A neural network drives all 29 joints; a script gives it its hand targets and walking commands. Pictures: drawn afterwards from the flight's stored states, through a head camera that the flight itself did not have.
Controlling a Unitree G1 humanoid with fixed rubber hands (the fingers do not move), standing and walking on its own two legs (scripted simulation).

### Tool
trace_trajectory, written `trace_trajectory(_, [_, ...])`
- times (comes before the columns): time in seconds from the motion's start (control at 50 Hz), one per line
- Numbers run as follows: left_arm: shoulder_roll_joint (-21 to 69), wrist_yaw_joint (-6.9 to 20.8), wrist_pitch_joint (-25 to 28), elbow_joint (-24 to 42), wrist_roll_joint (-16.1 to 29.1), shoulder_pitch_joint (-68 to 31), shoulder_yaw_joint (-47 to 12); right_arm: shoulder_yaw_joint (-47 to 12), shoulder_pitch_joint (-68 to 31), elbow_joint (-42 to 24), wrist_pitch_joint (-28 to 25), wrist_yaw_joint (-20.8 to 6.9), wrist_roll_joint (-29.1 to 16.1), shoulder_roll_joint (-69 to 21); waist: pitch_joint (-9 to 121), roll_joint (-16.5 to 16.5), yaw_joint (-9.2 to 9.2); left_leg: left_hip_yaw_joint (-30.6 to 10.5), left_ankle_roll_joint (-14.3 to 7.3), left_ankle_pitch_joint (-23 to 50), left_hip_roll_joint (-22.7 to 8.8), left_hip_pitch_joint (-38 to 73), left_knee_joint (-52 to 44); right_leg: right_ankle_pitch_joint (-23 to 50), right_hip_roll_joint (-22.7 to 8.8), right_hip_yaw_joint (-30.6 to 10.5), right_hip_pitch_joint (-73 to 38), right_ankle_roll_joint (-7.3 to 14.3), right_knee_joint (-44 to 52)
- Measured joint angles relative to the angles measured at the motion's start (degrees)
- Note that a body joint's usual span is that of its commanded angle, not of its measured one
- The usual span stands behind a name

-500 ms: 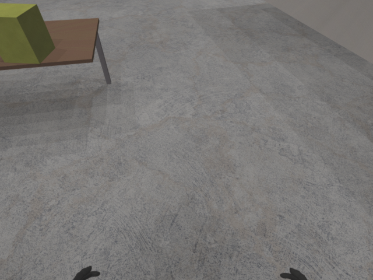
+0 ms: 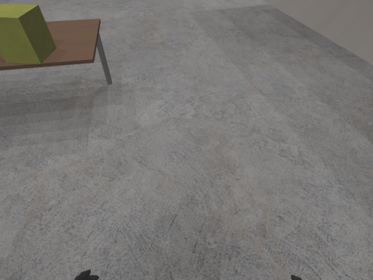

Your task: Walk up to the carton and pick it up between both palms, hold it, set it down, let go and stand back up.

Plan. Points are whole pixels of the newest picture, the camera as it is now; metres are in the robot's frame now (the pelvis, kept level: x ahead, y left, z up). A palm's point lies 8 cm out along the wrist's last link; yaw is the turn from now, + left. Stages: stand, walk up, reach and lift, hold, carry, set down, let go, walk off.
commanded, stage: stand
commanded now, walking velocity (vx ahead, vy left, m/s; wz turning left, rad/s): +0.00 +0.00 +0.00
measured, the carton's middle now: (21, 34) +1.36 +0.96 -0.08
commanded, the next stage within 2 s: none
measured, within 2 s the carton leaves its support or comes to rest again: neither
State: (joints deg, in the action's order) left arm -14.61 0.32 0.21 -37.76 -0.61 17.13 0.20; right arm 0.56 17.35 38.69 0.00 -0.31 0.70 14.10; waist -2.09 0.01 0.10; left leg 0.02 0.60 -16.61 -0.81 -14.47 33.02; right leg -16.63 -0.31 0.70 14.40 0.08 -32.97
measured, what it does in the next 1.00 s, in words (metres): stands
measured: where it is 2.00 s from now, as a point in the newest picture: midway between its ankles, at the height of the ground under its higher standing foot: outside the picture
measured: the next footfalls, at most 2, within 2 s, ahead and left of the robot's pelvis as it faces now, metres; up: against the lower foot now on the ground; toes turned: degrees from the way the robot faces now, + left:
none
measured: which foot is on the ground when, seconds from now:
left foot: down 0.00-1.00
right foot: down 0.00-1.00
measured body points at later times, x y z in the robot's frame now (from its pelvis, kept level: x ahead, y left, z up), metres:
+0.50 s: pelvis +0.00 +0.00 +0.00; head +0.00 +0.00 +0.45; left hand +0.10 +0.26 -0.11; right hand +0.10 -0.25 -0.11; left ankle +0.01 +0.13 -0.73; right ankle +0.01 -0.12 -0.73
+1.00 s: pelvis +0.00 +0.00 +0.00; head +0.01 +0.00 +0.45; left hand +0.09 +0.26 -0.11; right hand +0.09 -0.26 -0.12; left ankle +0.01 +0.13 -0.73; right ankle +0.01 -0.12 -0.73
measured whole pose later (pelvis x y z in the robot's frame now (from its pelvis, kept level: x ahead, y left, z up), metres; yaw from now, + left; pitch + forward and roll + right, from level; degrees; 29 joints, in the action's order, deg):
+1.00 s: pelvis +0.00 +0.00 +0.00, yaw +1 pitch -2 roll +0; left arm -15.2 0.0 0.1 -40.7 -0.4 18.2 -0.5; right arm -0.1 18.2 41.4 0.1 0.0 0.5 14.6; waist -1.9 0.1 0.0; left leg -0.8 0.7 -15.9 -0.6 -13.9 31.6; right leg -16.0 -0.5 1.2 13.4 0.0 -31.3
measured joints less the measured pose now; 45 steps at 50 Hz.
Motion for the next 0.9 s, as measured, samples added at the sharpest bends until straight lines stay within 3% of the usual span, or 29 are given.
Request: trace_trajectory(0.9, [-0.59,-0.25,-0.12,-2.70,0.16,1.01,-0.62,-0.63,0.81,2.44,0.05,0.31,-0.17,0.50,0.15,0.09,-0.14,-0.78,0.09,0.65,0.15,0.50,-1.23,0.56,-0.17,0.48,-0.89,-0.09,1.52])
